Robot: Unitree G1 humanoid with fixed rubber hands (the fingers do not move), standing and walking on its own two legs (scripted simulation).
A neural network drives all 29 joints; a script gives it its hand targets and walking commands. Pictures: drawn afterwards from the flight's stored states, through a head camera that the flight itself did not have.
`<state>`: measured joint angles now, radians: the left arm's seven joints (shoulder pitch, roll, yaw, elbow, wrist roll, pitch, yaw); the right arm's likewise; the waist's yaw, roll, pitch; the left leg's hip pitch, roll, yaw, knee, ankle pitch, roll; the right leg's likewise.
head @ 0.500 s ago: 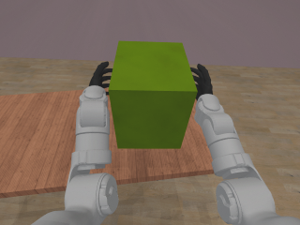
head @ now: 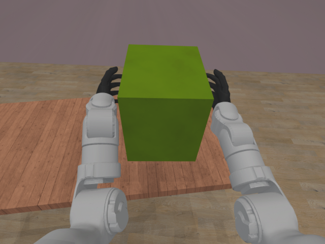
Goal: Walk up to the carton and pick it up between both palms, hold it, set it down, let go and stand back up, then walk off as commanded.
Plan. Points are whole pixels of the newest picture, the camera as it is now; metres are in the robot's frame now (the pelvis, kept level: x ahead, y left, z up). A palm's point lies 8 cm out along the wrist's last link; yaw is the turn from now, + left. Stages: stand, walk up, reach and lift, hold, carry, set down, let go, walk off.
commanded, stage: hold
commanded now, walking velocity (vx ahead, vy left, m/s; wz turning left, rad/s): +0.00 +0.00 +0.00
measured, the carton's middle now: (162, 103) +0.41 +0.00 +0.16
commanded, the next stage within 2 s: set down in 0.70 s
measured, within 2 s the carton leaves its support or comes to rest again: neither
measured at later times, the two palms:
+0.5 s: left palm (105, 98) +0.37 +0.14 +0.22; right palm (220, 102) +0.36 -0.13 +0.20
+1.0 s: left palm (104, 88) +0.39 +0.14 +0.23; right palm (219, 95) +0.38 -0.13 +0.21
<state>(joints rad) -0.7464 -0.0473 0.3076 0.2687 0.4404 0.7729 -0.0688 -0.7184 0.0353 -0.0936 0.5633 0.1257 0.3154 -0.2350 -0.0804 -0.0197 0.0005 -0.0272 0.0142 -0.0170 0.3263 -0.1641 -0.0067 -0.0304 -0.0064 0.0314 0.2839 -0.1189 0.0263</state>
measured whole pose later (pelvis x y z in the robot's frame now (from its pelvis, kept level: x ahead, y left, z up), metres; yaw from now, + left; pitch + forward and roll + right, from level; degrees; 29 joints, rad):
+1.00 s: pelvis +0.01 +0.00 +0.00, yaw +0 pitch -7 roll +0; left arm -0.78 -0.05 0.35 0.28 0.48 0.64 -0.11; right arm -0.74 0.06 -0.12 0.57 0.07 0.18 -0.24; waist -0.08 -0.02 0.02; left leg -0.03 0.01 -0.02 0.32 -0.17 -0.01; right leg -0.03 -0.01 0.03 0.28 -0.13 0.03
